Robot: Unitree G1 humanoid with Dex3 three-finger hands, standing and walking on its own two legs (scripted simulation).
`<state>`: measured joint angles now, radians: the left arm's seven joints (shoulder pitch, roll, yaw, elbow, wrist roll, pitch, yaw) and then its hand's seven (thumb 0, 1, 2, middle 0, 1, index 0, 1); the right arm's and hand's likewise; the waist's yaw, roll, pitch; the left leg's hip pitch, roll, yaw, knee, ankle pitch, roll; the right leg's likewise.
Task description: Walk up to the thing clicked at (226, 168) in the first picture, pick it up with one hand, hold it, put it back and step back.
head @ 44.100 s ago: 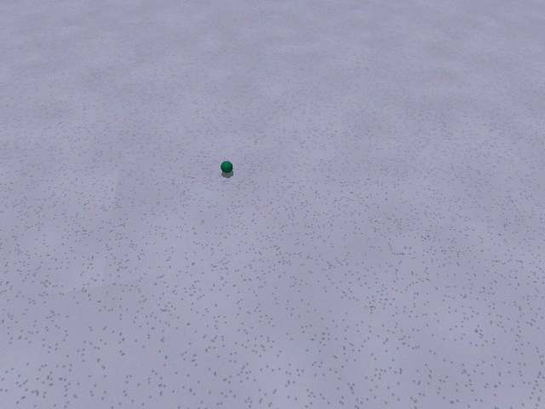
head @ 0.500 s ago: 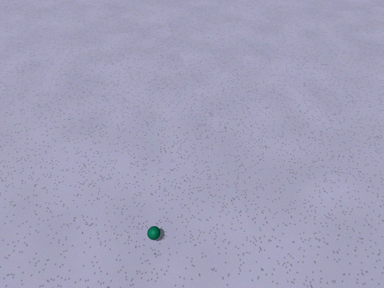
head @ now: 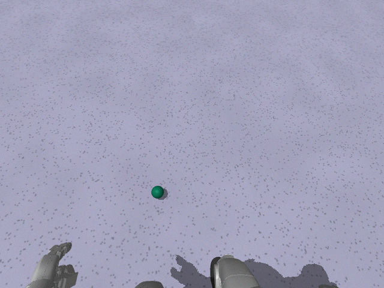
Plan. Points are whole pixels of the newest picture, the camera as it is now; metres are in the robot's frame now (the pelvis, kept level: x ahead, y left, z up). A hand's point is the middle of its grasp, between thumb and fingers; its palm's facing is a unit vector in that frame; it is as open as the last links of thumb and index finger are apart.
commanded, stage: step back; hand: left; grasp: from above
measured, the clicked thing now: (157, 192) +0.57 +0.15 -0.72
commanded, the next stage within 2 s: none
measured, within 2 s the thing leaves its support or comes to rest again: neither
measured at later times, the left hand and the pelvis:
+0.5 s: hand out of the picture +0.01 +0.25 -0.12, palm faces -0.10 -0.91 -0.40, open 7.4 cm; pelvis -0.10 +0.00 +0.01, yaw -7 degrees
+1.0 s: hand out of the picture -0.13 +0.30 -0.14, palm faces -0.08 -0.93 -0.36, open 7.4 cm; pelvis -0.25 +0.04 +0.02, yaw -6 degrees
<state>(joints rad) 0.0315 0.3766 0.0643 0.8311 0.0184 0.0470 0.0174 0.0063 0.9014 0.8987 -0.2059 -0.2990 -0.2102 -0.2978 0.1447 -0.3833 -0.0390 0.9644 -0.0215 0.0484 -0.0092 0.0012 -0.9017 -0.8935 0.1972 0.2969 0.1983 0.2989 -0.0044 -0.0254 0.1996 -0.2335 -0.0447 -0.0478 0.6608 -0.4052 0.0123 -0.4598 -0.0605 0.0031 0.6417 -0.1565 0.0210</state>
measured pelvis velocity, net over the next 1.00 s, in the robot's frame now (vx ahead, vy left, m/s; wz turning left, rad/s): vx -0.25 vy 0.04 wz -0.10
